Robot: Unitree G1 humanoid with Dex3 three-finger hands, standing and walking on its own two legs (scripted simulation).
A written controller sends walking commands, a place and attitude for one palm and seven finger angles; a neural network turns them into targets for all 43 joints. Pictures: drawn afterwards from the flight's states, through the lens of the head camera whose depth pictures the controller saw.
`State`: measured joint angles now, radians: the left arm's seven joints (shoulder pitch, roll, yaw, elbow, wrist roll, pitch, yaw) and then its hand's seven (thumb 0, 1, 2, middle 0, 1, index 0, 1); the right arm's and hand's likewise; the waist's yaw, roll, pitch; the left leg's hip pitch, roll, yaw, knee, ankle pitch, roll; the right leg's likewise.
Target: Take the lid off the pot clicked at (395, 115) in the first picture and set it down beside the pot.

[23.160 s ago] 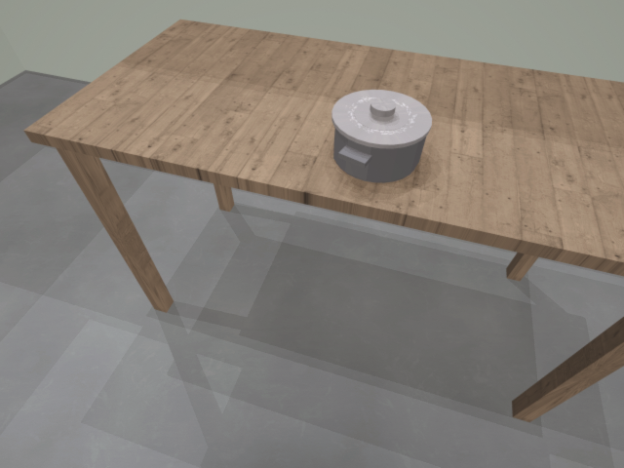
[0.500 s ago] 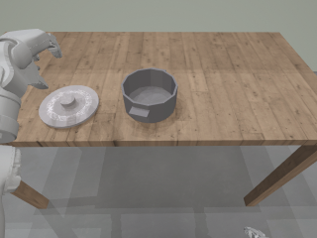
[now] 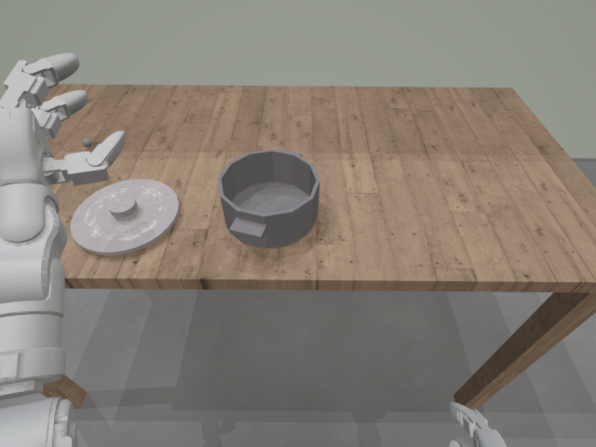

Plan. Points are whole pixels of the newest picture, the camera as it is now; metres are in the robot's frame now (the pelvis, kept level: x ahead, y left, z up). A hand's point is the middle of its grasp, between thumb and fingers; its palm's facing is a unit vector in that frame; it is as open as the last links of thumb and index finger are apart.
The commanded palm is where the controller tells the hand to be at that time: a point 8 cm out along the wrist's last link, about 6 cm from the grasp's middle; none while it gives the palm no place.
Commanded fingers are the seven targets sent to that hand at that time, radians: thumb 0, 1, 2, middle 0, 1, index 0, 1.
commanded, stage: draw the hand back to the body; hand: left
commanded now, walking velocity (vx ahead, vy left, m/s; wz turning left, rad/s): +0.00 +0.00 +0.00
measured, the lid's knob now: (122, 205) +0.48 +0.34 +0.04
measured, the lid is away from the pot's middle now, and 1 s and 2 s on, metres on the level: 0.26 0.26 0.26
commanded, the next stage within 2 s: step back with the hand held close in 1.30 s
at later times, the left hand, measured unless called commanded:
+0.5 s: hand (76, 208) +0.28 +0.23 +0.24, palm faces +0.48 -0.85 -0.21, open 7.9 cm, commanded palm +0.22 +0.26 +0.24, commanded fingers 0.00 0.90 0.90 -0.20 -0.30 -0.20 -0.30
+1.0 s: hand (51, 293) +0.19 +0.22 +0.22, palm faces +0.43 -0.85 -0.29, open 7.5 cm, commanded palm +0.13 +0.26 +0.23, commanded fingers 0.00 0.90 0.90 -0.20 -0.30 -0.20 -0.30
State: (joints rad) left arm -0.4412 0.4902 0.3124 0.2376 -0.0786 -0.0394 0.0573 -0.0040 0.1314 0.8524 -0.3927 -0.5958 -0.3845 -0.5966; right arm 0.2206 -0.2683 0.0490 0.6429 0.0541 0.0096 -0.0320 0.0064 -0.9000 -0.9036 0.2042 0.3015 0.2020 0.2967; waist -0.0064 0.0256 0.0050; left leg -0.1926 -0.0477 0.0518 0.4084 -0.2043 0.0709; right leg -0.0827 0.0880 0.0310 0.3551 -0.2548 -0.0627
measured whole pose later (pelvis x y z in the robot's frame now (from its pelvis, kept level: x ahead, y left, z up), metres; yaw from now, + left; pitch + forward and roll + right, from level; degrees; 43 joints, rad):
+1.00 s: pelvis -0.01 -0.02 +0.00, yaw +1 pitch -6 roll +0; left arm 0.28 0.37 0.35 -0.42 -0.14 -0.12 0.06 0.01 0.89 0.90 -0.21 -0.30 -0.20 -0.30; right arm 0.14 -0.24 0.02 0.68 0.02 -0.06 -0.05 0.01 -0.90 -0.90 0.20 0.30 0.20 0.30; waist 0.06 0.06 0.03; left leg -0.11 -0.02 0.03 0.38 -0.18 0.04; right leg 0.02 0.11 0.01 0.29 -0.22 -0.10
